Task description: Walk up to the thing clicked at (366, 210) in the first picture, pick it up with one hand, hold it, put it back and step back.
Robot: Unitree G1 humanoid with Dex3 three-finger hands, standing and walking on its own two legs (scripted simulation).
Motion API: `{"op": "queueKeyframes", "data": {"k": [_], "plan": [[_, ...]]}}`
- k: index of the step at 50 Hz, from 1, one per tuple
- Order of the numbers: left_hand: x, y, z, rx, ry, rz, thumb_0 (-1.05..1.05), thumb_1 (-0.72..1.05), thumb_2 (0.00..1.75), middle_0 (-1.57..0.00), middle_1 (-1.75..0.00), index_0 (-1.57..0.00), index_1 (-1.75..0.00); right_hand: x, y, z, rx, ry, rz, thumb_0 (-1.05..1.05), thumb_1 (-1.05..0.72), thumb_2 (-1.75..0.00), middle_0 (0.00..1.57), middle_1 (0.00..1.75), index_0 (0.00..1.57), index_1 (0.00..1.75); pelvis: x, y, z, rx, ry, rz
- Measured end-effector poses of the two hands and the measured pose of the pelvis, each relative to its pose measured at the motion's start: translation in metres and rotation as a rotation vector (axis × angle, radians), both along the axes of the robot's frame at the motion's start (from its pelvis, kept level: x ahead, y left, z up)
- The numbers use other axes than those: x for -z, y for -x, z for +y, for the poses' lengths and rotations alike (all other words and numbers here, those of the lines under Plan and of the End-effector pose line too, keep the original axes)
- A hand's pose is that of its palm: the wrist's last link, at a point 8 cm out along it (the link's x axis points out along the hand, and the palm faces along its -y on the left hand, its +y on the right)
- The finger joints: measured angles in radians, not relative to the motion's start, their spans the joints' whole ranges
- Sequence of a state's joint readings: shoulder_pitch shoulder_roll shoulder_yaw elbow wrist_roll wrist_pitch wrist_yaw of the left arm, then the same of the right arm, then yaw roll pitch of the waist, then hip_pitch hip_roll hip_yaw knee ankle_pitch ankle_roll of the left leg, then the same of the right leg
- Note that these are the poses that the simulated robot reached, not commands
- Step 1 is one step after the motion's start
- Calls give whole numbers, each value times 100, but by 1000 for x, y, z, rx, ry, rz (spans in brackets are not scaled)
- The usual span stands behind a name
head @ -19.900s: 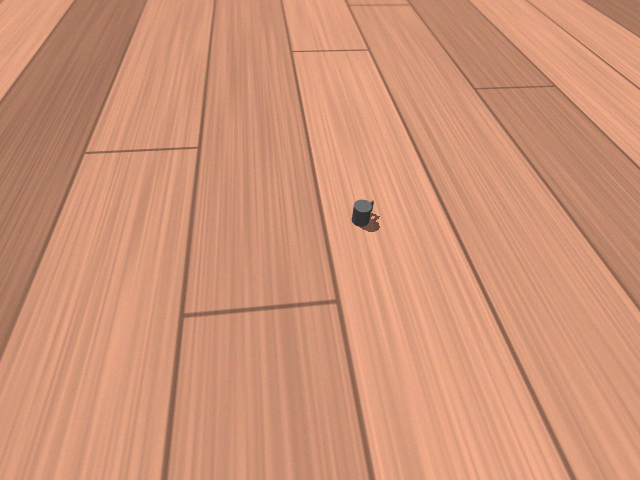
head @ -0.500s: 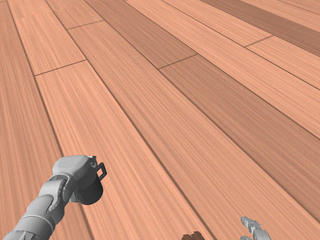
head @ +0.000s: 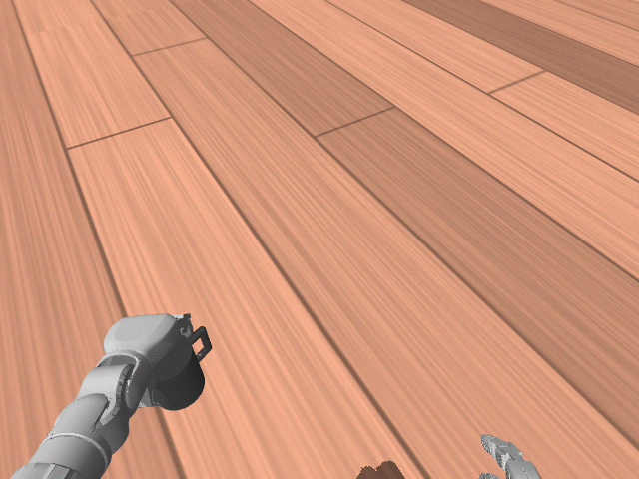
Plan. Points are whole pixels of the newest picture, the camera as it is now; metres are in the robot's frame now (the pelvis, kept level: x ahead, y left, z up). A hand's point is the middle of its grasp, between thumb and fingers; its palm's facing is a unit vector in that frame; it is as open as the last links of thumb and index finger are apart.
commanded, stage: crouch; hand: left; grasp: from above
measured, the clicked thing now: (181, 363) +0.31 +0.20 -0.11
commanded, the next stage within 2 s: lower in 1.70 s
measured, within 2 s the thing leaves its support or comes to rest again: neither
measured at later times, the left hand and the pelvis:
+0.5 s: hand (186, 395) +0.32 +0.24 -0.28, palm faces -0.43 +0.03 -0.90, open 10.4 cm; pelvis -0.04 +0.01 -0.15, yaw +0 degrees
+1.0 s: hand (203, 421) +0.33 +0.25 -0.49, palm faces -0.47 -0.02 -0.88, open 10.4 cm; pelvis -0.07 +0.00 -0.30, yaw -2 degrees
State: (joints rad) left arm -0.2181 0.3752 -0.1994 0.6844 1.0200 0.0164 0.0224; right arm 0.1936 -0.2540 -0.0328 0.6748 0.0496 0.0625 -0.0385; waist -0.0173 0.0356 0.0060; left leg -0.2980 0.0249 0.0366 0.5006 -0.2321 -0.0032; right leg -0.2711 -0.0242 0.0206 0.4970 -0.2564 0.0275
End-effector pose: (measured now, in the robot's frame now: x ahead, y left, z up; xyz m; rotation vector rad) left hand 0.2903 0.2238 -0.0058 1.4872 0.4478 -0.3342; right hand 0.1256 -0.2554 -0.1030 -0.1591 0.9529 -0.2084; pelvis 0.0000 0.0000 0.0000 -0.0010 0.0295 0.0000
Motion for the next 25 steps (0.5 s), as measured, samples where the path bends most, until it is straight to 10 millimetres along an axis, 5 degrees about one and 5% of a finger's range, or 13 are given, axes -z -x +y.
{"op": "queueKeyframes", "data": {"k": [11, 25], "plan": [[76, 8, 5, 41, -37, 44, -5, -5, 72, -75, -83, -52, -78, 24, 25, -13, -25, 61, 120, 1, -89, -90, 20, 30, 20, 30, 25, 11, -1, -15, 12, 133], [221, -37, 12, 49, -84, -55, -4, -3, 69, -74, -82, -52, -77, 149, 114, -30, 37, 155, 347, 1, -90, -90, 20, 30, 20, 30, 148, 42, 5, -5, 39, 443]]}}
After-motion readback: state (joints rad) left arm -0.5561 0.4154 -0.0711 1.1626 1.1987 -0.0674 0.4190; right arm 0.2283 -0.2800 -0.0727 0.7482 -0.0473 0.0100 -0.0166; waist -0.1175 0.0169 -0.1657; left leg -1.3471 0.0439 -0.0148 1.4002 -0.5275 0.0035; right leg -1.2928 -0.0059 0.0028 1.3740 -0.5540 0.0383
